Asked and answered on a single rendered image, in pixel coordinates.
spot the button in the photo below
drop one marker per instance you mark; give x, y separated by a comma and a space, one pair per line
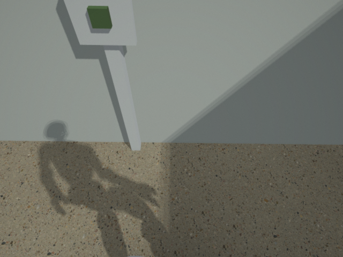
99, 16

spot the panel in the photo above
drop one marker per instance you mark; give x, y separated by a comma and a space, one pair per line
122, 33

